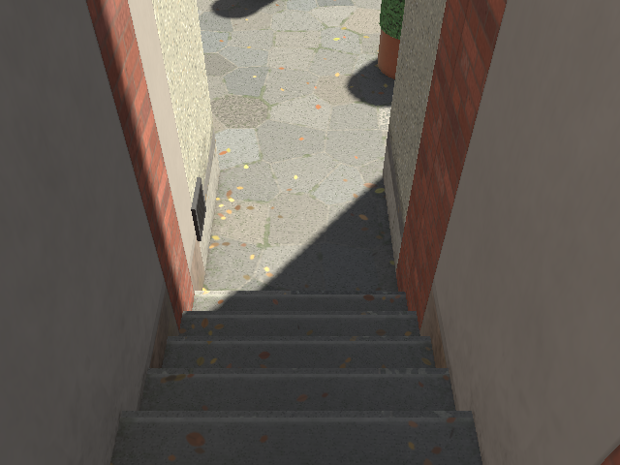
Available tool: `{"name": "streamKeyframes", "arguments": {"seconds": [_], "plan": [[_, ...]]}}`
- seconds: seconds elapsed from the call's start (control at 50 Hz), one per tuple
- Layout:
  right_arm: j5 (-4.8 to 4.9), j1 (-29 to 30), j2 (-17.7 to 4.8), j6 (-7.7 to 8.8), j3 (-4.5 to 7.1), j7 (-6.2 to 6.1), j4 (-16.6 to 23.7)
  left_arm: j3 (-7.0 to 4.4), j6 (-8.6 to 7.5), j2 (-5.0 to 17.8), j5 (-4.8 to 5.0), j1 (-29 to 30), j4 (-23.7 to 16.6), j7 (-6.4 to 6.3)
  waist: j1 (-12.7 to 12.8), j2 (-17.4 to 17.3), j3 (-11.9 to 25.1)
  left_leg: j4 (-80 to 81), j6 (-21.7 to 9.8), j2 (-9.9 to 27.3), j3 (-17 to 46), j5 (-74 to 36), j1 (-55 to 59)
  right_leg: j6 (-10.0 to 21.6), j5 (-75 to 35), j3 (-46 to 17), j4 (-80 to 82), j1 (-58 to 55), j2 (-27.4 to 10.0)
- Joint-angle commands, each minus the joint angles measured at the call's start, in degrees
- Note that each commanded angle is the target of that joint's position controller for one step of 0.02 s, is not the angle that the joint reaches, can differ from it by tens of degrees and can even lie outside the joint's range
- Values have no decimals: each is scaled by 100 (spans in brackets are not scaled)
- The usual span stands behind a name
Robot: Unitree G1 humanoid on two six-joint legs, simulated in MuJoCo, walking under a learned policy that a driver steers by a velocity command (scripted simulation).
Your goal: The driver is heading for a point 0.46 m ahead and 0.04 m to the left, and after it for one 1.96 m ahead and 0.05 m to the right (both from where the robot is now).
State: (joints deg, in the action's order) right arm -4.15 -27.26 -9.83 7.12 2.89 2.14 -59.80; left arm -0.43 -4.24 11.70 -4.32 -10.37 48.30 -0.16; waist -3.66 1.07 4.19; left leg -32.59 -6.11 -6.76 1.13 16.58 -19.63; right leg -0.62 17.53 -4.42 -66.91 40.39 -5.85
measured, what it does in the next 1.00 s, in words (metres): goes down, turning left: right foot 0.19 m lower, then left foot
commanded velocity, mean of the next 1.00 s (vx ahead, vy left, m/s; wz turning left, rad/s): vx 0.50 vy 0.00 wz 0.30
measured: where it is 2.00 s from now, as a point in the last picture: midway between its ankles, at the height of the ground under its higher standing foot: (304, 455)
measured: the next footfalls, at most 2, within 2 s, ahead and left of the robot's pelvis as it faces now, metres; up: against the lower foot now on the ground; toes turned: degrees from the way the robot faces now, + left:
right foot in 0.32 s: +0.27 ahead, -0.13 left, -0.19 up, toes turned +9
left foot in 0.80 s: +0.33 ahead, +0.12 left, -0.19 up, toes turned +23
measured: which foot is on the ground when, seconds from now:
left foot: down 0.00-0.32, up 0.34-0.78, down 0.80-1.00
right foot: up 0.00-0.30, down 0.32-0.84, up 0.86-1.00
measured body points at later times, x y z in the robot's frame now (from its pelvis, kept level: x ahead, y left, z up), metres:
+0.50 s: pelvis +0.21 -0.07 -0.19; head +0.20 -0.08 +0.26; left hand +0.18 +0.18 -0.33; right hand +0.26 -0.29 -0.34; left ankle +0.21 +0.09 -0.67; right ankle +0.23 -0.14 -0.92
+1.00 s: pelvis +0.37 -0.01 -0.24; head +0.38 -0.02 +0.21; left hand +0.41 +0.26 -0.36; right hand +0.46 -0.24 -0.38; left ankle +0.30 +0.10 -0.92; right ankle +0.45 -0.12 -0.90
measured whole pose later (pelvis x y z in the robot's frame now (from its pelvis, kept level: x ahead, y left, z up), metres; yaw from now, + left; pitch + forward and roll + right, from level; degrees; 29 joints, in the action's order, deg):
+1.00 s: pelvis +0.37 -0.01 -0.24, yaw +15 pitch +5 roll +2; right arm -5.3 -21.7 -11.9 5.9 1.1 1.5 -50.5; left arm -2.1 -5.2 14.1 -6.6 -12.8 52.2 2.4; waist -2.4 0.9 5.2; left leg -56.5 -1.4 3.9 -6.9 32.7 -28.3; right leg 3.4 2.9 -3.0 -64.8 42.8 -2.0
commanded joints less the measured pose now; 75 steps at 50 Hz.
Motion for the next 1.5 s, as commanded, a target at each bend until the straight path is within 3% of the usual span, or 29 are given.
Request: {"name": "streamKeyframes", "arguments": {"seconds": [0.02, 0.12, 0.2, 0.22, 0.28, 0.3, 0.32, 0.34, 0.36, 0.4, 0.46, 0.52, 0.72, 0.74, 0.76, 0.82, 0.84, 0.88, 0.96, 1.02, 1.14, 1.18, 1.22, 1.26, 1.32, 1.36, 1.4, 1.46, 1.5], "plan": [[-273, -190, -617, 74, -30, -2, 258, 167, -1, -69, -108, -988, 100, 226, 442, -452, -249, 351, -926, 894, 1121, -2221, -1394, -86, -1511, 582, -4, -776, 126], [49, -1374, 152, 111, -332, -397, 110, 171, -58, 197, -184, 670, -452, 221, -512, -74, -140, -1352, -858, 793, 1853, -71, 218, 10, -4472, -166, 2993, 1031, -119], [-34, -431, -621, -56, -318, -38, 742, 199, 147, 100, -46, 30, -673, 330, 98, -346, -719, -1402, -867, 475, 2008, 2044, -3384, -117, -3429, 523, 2887, -2764, 309], [466, -353, -1087, -336, 35, -302, 708, -74, 190, 421, 650, 456, -590, 170, -136, -428, -341, -1604, -839, 698, 2165, 133, -1451, -135, -3363, 531, 3399, -2225, 769], [150, -557, -929, -818, 44, -824, 689, -197, -17, 485, 812, -213, -280, -59, -166, -422, -926, -3495, -830, 280, 2405, -185, -77, 76, -4291, -311, 6213, -2339, -84], [166, -636, -836, -855, 38, -816, 645, -296, -32, 617, 636, -979, 17, -103, -3, -262, -764, -4414, -827, 206, 2024, -323, -448, 110, -4423, 129, 6132, -3332, -46], [-244, -1400, 136, -527, -615, 151, 401, -378, -123, 955, -186, -3070, 793, 208, 662, 801, -379, -6320, -82, 68, 2482, 889, -2813, 863, -4277, -107, 5455, -6155, -569], [38, -2605, 345, -298, -515, 530, 206, -571, -52, 1572, -176, -3198, 270, 392, 563, 1930, 769, -9263, 2, -484, 1492, 3226, -4749, 1983, -7209, -140, 2282, -7665, -1475], [414, -2644, -145, -235, -430, 608, 512, -504, 6, 1667, -295, -2653, 124, 568, 493, 1172, 1131, -10746, 73, -323, 1364, 2842, -5639, 2644, -6401, -1334, 2758, -7011, -2420], [121, -940, -625, -255, -386, 323, 1118, -218, -45, 669, -128, -957, -86, 747, 206, -287, -301, -9630, 279, 683, 1484, 397, -6407, 2048, 152, -1923, 4368, -4444, -2222], [35, -346, -262, -401, -380, 368, 1268, 33, -425, 7, -103, -951, 292, 360, -260, 108, -1442, -7884, 174, 1482, 627, -1478, -4412, 829, -368, -179, 4676, -962, -778], [-41, -79, -524, -276, -224, 538, 1258, 3, -820, 285, -132, -1379, 465, 81, 294, -15, -1056, -4587, 170, 1361, 364, -3391, -3749, 915, -310, 462, 4485, -662, -363], [-303, 1066, -738, -287, -42, 235, 1610, 85, -283, 509, -196, -1423, 673, 304, 375, 64, -315, -4046, 421, 1106, -230, -1110, -2975, 1864, -1514, -363, 3260, -1916, -942], [-199, 1427, -762, -285, -35, 183, 1793, 47, -259, 611, -121, -1520, 757, 319, 517, 167, -419, -3714, 450, 1092, -176, -674, -3115, 1949, -1662, -552, 3322, -2148, -1018], [431, 1982, -462, -471, -22, -135, 1777, -289, -73, 1330, 430, -2138, 791, 157, 695, 342, -401, -2268, 433, 1021, -474, 181, -2412, 1498, -2676, -493, 3306, -3085, -916], [-53, -18, -1673, -41, 356, 19, 1285, -326, -318, 1078, 11, -646, 203, 409, -358, -582, 140, -1670, 14, 371, -858, -738, 1766, 1422, -2549, 170, 1305, -257, -210], [-96, -913, -1649, 30, 337, -27, 1047, -255, -409, 604, -133, -1032, 114, 466, -551, -1710, 1305, -765, -1095, 1815, 1135, -1192, 3582, 800, 218, 683, -669, 989, 585], [-262, -1989, -1338, 104, 273, 90, 568, -178, -417, 210, 316, 201, -301, 387, -1153, -601, -374, 199, -1760, 3113, 3689, -741, 2816, 560, 1759, -620, -1248, 3332, 806], [-50, 1083, -124, -106, -252, -34, 1385, 5, -1, -222, -406, -1710, 698, 171, 720, -231, -370, -728, -863, 2091, 514, -5, -1852, 393, -1410, 87, -108, -243, 223], [-477, 1598, -754, 131, -276, -217, 1566, -222, -29, 317, -183, -1366, 787, 428, 706, -140, -396, -1344, 59, 1730, -887, 1940, -3544, 99, -4903, 536, 1421, -2411, 405], [-110, 62, -1460, -266, -92, 61, 585, -233, 160, 543, -94, -163, 348, 188, 101, -211, -1056, -2504, -37, 3048, 659, 1720, -794, 225, -2835, 458, 4315, -2159, -38], [-328, 651, -1509, -444, -60, 325, 535, -613, 78, 1232, -25, -2368, 1090, 154, 1160, 266, -553, -5050, 314, 2394, -204, 1029, -1180, 521, -3225, 949, 4661, -4391, 380], [-55, -170, -740, -306, -149, 573, 686, -833, -92, 2194, -63, -3590, 1532, 348, 1168, 1617, 704, -9510, 614, 593, -689, 3053, -3943, 1827, -5914, -721, 3001, -6812, -319], [328, 1186, -873, -35, -147, 333, 1468, -479, -285, 1301, 132, -2750, 1294, 584, 1161, 950, -283, -8853, 475, 1021, 478, 1996, -6191, 2201, -1225, -3092, 3823, -5700, -1577], [-19, 831, -676, -93, -313, -64, 1081, 110, -253, 12, -165, -1296, 1070, 559, 163, -360, -968, -5674, 263, 1919, 1167, -867, -5116, 2048, -46, -2598, 4094, -2405, -1171], [-193, 1236, -698, -251, -267, 4, 946, 233, -346, 78, 117, -662, 770, 361, 240, -37, -869, -3675, 488, 1700, 402, -2342, -2796, 2123, 327, -1583, 4268, -249, -294], [-230, 616, -635, -242, -335, 223, 713, 184, -397, 602, -98, -1305, 1022, 300, 66, 22, -496, -4556, 630, 1168, -254, -2230, -1489, 1961, -1256, -1113, 3186, 581, 196], [-330, 2616, -650, -215, -502, 224, 1315, 276, -479, 146, -28, -3429, 1615, -91, 1394, 72, -584, -1990, 879, 1318, 526, -3309, -5192, 1812, -13, -2292, 1724, -3539, 101], [-220, 2365, -296, -276, -651, 133, 1375, 354, -356, 87, -151, -2469, 1115, 66, 898, -134, -612, -458, 670, 1074, -108, -5074, -1002, 1643, 1050, -1532, 2079, 171, 670]]}}
Over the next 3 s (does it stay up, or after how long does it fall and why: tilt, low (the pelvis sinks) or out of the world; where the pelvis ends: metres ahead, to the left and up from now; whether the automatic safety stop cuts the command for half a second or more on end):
stays up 0.89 -0.03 -0.59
